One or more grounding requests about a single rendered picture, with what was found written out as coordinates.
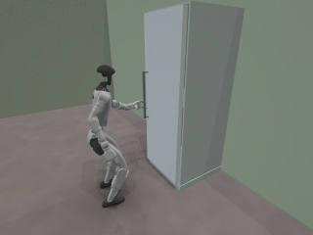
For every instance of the robot right shin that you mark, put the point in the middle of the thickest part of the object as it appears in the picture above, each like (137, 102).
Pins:
(117, 182)

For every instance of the handle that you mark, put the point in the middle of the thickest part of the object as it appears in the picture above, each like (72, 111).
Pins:
(144, 93)

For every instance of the robot left forearm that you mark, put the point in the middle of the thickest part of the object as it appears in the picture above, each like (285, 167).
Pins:
(125, 107)

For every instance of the right robot hand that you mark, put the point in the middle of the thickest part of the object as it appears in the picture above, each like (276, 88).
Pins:
(109, 155)

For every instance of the robot right forearm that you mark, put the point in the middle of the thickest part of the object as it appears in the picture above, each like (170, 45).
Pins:
(97, 130)

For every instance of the robot shin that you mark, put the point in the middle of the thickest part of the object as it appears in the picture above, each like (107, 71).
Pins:
(117, 182)
(110, 172)

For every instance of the fridge door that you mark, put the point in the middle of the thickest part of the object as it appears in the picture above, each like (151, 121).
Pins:
(165, 32)

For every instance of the robot left shin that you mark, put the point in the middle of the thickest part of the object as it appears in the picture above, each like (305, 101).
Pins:
(110, 172)

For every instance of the robot right upper arm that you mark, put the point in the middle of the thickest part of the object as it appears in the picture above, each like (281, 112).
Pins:
(102, 100)

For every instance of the left robot hand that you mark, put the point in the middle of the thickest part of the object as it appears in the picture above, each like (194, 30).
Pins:
(137, 105)

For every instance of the robot left upper arm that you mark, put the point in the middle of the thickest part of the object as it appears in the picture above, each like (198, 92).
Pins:
(115, 104)

